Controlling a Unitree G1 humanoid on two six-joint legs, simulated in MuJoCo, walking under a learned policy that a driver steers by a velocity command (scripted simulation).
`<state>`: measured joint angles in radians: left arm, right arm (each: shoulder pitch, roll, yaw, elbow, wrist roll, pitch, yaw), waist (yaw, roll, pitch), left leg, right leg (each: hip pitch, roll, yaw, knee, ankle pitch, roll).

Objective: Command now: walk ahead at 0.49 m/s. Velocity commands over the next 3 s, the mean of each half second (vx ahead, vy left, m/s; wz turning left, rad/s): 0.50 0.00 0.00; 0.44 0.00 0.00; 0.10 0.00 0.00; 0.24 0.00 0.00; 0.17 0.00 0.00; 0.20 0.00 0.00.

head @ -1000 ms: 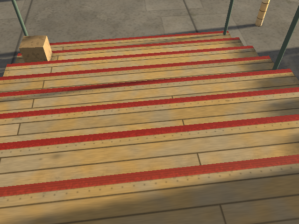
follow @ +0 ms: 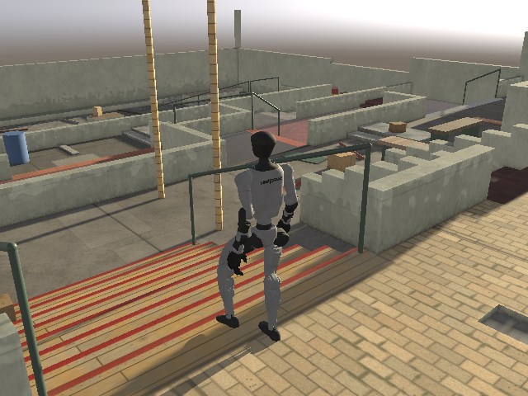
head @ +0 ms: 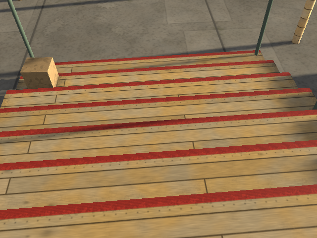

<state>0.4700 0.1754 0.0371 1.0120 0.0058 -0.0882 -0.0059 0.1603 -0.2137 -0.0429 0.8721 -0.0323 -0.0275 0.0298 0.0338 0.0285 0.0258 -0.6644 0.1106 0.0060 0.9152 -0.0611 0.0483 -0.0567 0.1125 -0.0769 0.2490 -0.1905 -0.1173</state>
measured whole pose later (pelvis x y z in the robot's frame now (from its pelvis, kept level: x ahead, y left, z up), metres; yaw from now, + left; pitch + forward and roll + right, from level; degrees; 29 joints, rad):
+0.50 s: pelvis +0.25 +0.04 +0.00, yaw +0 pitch -1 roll +0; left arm 0.23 0.24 0.07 0.95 0.03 0.00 -0.02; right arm 0.43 -0.22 -0.04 0.99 -0.01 -0.08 0.01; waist -0.02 -0.02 0.03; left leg -0.08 -0.09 0.08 0.29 -0.20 0.12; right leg -0.57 -0.08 0.05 0.99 -0.19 -0.04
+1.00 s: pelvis +0.52 -0.03 -0.14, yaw +0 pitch +0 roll +1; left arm 0.12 0.17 0.03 0.92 0.02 -0.07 -0.03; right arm 0.44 -0.21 -0.02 1.04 0.02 -0.04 -0.07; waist -0.07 0.04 0.08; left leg -0.36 -0.05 -0.05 1.66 -0.73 0.05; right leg -0.36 0.02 -0.08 0.48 -0.13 -0.06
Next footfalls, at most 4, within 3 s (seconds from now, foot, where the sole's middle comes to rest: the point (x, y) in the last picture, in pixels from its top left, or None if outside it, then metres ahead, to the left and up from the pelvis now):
0.24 left None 0.27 0.09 -0.78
0.90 right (196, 221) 0.64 -0.11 -0.92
1.26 left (154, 217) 0.65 0.09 -0.92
2.30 left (154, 171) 0.99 0.11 -1.05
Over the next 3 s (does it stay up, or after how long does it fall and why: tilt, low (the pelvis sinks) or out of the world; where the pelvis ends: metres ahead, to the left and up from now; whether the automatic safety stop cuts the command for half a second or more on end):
stays up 0.97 0.05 -0.28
